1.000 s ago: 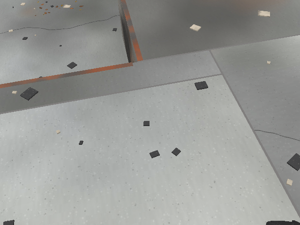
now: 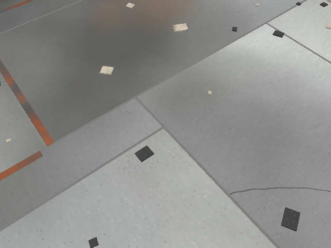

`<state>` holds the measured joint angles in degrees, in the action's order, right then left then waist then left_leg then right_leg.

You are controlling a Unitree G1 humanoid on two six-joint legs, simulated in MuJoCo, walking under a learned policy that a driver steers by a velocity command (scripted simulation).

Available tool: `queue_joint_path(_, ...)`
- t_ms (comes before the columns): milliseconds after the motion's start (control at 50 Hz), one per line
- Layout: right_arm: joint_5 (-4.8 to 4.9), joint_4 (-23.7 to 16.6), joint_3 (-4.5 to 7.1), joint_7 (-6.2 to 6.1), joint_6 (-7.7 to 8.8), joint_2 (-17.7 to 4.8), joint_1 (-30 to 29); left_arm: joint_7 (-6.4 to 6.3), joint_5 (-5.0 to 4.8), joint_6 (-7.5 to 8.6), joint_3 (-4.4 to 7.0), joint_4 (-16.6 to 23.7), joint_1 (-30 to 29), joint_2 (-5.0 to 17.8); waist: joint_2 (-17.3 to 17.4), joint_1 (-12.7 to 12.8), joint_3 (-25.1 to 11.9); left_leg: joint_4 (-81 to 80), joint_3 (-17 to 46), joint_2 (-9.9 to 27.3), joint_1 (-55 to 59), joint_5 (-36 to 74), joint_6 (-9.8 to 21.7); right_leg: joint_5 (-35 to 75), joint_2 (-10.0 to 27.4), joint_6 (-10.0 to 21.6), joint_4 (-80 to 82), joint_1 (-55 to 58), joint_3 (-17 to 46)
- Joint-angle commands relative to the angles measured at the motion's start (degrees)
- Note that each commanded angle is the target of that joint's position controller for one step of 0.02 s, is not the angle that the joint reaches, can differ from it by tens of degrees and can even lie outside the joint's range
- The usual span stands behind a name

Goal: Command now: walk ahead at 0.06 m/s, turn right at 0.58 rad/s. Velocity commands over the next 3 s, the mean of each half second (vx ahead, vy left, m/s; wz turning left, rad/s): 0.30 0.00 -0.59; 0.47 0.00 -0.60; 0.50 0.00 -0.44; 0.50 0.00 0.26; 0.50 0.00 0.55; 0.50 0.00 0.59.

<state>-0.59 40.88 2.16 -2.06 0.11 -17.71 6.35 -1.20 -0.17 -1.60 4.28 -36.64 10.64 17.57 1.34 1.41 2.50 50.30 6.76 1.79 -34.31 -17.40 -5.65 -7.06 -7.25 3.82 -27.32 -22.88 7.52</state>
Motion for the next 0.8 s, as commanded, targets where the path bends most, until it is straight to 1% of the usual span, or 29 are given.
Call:
queue_joint_path(20, 0.31, -3.3, 1.45, 0.08, 0.56, -4.5, 2.0, -0.64, -0.02, -0.1, 2.47, 4.5, -2.2, 8.8, -9.2, -1.2, -10.1, -5.1, -1.3, -2.1, 7.9, 1.2, 0.2, 1.2, 13.0, 9.0, 6.7, 4.5, 15.2)
queue_joint_path(60, 0.76, -3.7, 1.73, 0.67, 1.34, -4.9, 2.0, -0.45, -0.34, -0.31, 2.31, 4.6, -1.6, 8.4, -10.1, -0.8, -10.6, -10.8, -1.7, -2.7, 10.9, 0.1, 1.5, -8.7, 12.9, 8.6, 6.2, 5.4, 18.3)
queue_joint_path(100, 1.15, -3.0, 2.25, 1.12, 2.12, -4.7, 5.3, -0.38, -0.79, -0.47, 1.83, 4.7, -2.3, 7.5, -10.1, -3.4, -9.1, -22.4, -3.3, -2.8, 19.9, 3.3, 3.7, -19.7, 10.6, 6.6, 4.3, 1.2, 19.5)
queue_joint_path(120, 0.67, -2.5, 3.07, 0.93, 2.34, -6.9, 8.3, -0.45, -0.73, -0.36, 1.13, 4.5, -1.0, 5.2, -6.4, -4.2, -8.8, -27.3, 1.1, 3.1, 27.1, 0.6, 6.3, -26.5, 7.2, 3.8, -2.1, -4.7, 16.6)
queue_joint_path(140, -0.75, -2.3, 3.93, 0.57, 2.1, -10.9, 11.6, -0.43, -0.65, -0.03, 0.17, 4.9, 0.3, 1.2, 5.4, -3.8, -9.3, -32.2, 15.1, 15.6, 33.6, -9.9, 11.7, -29.7, -0.2, -0.2, -18.5, -14.5, 4.6)
queue_joint_path(160, -2.18, -1.6, 4.96, 1.29, 2.56, -14.2, 12.5, 0.0, -0.83, 1.45, 0.8, 8.1, -2.2, 4.1, 15.9, -3.5, -4.4, -39.1, 33.3, 22.4, 30.2, -20.2, 18.5, -26.3, 0.8, -0.8, -27.2, -25.2, 2.0)
queue_joint_path(180, -1.47, -3.1, 4.35, 1.05, 3.17, -11.0, 9.0, 0.15, -0.56, 1.99, 1.84, 7.4, -2.9, 7.8, 11.3, -3.0, -1.4, -39.1, 30.0, 21.1, 28.7, -23.1, 18.6, -20.9, 4.6, -1.7, -32.2, -26.3, 3.3)
queue_joint_path(200, -0.29, -3.4, 3.78, 0.55, 3.26, -8.3, 7.1, 0.34, -0.5, 1.84, 2.48, 6.0, -2.0, 8.9, 8.8, -2.4, -0.5, -38.4, 23.1, 17.8, 28.5, -20.1, 16.0, -16.8, 5.3, -2.7, -34.1, -26.4, 2.0)
queue_joint_path(220, 0.34, -3.8, 3.43, 0.21, 3.19, -7.2, 6.6, 0.34, -0.26, 1.53, 2.55, 4.8, -0.5, 8.2, 7.5, -2.2, -1.6, -38.0, 18.2, 15.3, 29.9, -16.7, 13.9, -14.3, 6.0, -3.8, -36.2, -25.8, 0.6)
queue_joint_path(240, 0.61, -3.3, 3.19, -0.07, 3.25, -6.6, 7.5, 0.71, -0.28, 1.58, 2.33, 4.7, -0.9, 7.0, 7.2, -2.9, -0.5, -38.6, 14.4, 14.5, 29.8, -12.1, 13.5, -11.4, 6.9, -4.6, -37.9, -26.4, -0.2)
queue_joint_path(280, -0.04, -2.7, 3.01, -0.17, 3.8, -6.0, 9.8, 1.23, -0.63, 1.96, 1.74, 5.0, -2.0, 4.4, 6.7, -3.9, -0.3, -40.0, 7.3, 12.7, 29.1, -5.1, 13.1, -6.6, 7.8, -5.3, -39.2, -25.2, -2.3)
queue_joint_path(340, -0.22, -1.6, 3.33, 0.15, 4.1, -6.3, 12.6, 1.68, -0.93, 2.35, 1.16, 6.1, -5.3, 2.8, 6.6, -5.8, 0.0, -41.1, 1.7, 13.0, 31.3, 0.9, 13.9, -2.7, 9.3, -6.4, -33.9, -25.6, -3.4)
queue_joint_path(400, 0.09, -0.6, 3.93, 0.46, 4.05, -8.0, 13.2, 2.57, -0.99, 2.64, 0.61, 7.1, -8.2, 1.7, 6.8, -6.7, 0.6, -41.4, -3.2, 13.6, 32.2, 5.8, 14.1, 0.0, 10.4, -6.7, -24.8, -22.6, -5.1)
queue_joint_path(440, 0.6, 0.1, 4.4, 0.68, 3.98, -9.2, 13.5, 3.3, -1.07, 2.81, 0.2, 7.6, -10.3, 1.0, 6.8, -7.3, 1.3, -41.2, -6.2, 14.0, 31.7, 7.6, 13.8, 0.5, 10.8, -6.1, -19.1, -19.2, -6.7)
queue_joint_path(500, 1.75, 1.2, 5.05, 1.11, 3.76, -10.7, 13.8, 4.2, -1.33, 2.77, 0.15, 8.1, -11.5, 1.4, 6.6, -7.0, 2.4, -40.3, -9.0, 15.3, 31.9, 8.6, 13.1, -2.4, 10.6, -3.8, -13.2, -14.0, -9.2)
queue_joint_path(520, 2.12, 1.5, 5.27, 1.26, 3.57, -11.1, 13.9, 4.4, -1.36, 2.7, 0.25, 8.2, -11.6, 1.8, 6.6, -6.7, 2.6, -39.5, -9.6, 15.9, 32.5, 10.5, 12.8, -4.0, 10.3, -2.7, -11.8, -12.5, -9.9)
queue_joint_path(540, 2.46, 1.7, 5.5, 1.35, 3.33, -11.7, 13.4, 4.53, -1.22, 2.65, 0.55, 8.2, -10.7, 2.4, 6.7, -5.6, 2.2, -37.4, -10.6, 16.3, 32.8, 16.7, 12.4, -6.0, 9.3, -1.3, -10.2, -9.7, -11.1)
queue_joint_path(560, 2.74, 1.8, 5.71, 1.29, 3.09, -12.4, 12.6, 4.52, -0.98, 2.59, 1.25, 7.6, -7.8, 3.5, 6.7, -3.2, 0.3, -32.4, -12.6, 16.1, 32.7, 28.5, 11.6, -6.8, 7.2, 0.2, -8.0, -3.9, -12.9)
queue_joint_path(580, 3.03, 1.8, 5.51, 1.16, 2.89, -11.9, 12.1, 4.32, -0.89, 2.48, 2.61, 5.4, -0.5, 5.5, 4.8, 1.1, -4.3, -21.8, -16.4, 14.0, 31.1, 39.8, 10.1, -3.7, 4.5, 2.1, -3.8, 7.2, -14.4)
queue_joint_path(600, 2.27, 1.6, 4.64, 0.93, 3.04, -9.7, 13.8, 3.55, -1.27, 2.13, 4.71, 2.3, 10.0, 9.3, 1.6, 5.4, -10.7, -7.1, -18.6, 11.1, 22.9, 39.2, 7.9, -3.1, 3.5, 4.3, -3.2, 24.0, -11.9)
queue_joint_path(620, -1.13, -1.6, 2.13, 1.17, 3.63, -2.3, 14.6, 2.28, -1.92, 1.95, 5.8, 1.6, 15.0, 15.9, -14.7, 4.2, -14.6, 14.8, -18.2, 5.0, 0.4, -3.2, 4.0, -6.5, 19.3, 11.2, -0.5, 40.8, 14.5)
queue_joint_path(640, 0.2, -4.4, 1.54, 1.28, 5.77, -2.9, 12.6, 2.66, -1.77, 3.29, 5.16, 3.5, 15.1, 16.9, -18.1, 4.3, -24.1, 27.5, -4.9, -2.7, -12.0, -17.0, 2.9, -20.7, 27.5, 20.3, 11.1, 46.9, 42.2)
queue_joint_path(660, 2.77, -5.3, 2.91, 1.71, 7.16, -8.4, 7.0, 2.95, -1.24, 4.34, 3.66, 2.7, 13.8, 11.7, -10.5, 6.3, -17.0, 29.2, -2.0, 0.7, -18.2, -11.2, 4.0, -18.3, 26.1, 17.3, 12.6, 43.7, 34.6)
queue_joint_path(680, 2.82, -5.5, 2.7, 1.87, 8.0, -8.3, 5.7, 2.83, -1.13, 4.87, 2.87, 2.1, 11.9, 9.4, -9.5, 4.7, -11.9, 25.6, -2.6, 3.0, -17.4, -6.2, 5.5, -13.7, 23.8, 15.2, 11.6, 37.1, 26.9)
queue_joint_path(700, 1.24, -4.4, 2.72, 1.54, 8.21, -7.9, 5.8, 2.72, -0.97, 4.94, 2.19, 2.7, 7.7, 7.8, -4.5, 2.1, -8.5, 21.0, -2.4, 5.1, -13.2, -2.3, 5.5, -7.8, 21.1, 13.3, 11.4, 28.9, 21.0)
queue_joint_path(720, 0.11, -4.2, 3.11, 1.53, 7.95, -8.2, 6.3, 2.59, -0.56, 4.94, 1.64, 3.3, 4.5, 6.5, -5.1, -0.1, -6.5, 16.8, -2.1, 5.9, -9.2, 0.1, 5.2, -2.2, 19.0, 12.6, 12.3, 22.9, 17.1)
queue_joint_path(740, -0.14, -4.0, 3.2, 1.85, 7.39, -7.9, 6.8, 2.34, -0.05, 4.91, 1.36, 3.7, 2.8, 6.0, -5.8, -1.5, -5.4, 15.2, -2.2, 6.1, -6.3, 1.8, 4.8, 1.0, 17.7, 12.5, 13.8, 19.0, 15.2)
queue_joint_path(760, -0.3, -3.8, 3.07, 2.06, 6.88, -7.0, 7.2, 2.05, 0.04, 5.12, 1.42, 3.5, 2.2, 6.2, -5.8, -2.3, -5.0, 13.3, -2.8, 5.6, -5.0, 2.7, 4.2, 4.8, 17.3, 13.0, 14.5, 16.7, 14.1)
queue_joint_path(800, -0.59, -4.0, 2.68, 2.19, 6.01, -5.7, 5.8, 1.38, -0.31, 5.41, 1.53, 2.3, 2.9, 6.8, -4.4, -2.6, -3.5, 8.2, -4.0, 4.5, -4.4, 5.8, 2.6, 10.0, 16.1, 13.1, 15.2, 13.0, 10.7)
